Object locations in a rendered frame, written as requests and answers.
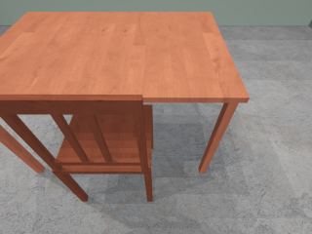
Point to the table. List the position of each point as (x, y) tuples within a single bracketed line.
[(167, 57)]

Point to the chair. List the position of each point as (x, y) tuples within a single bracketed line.
[(107, 134)]

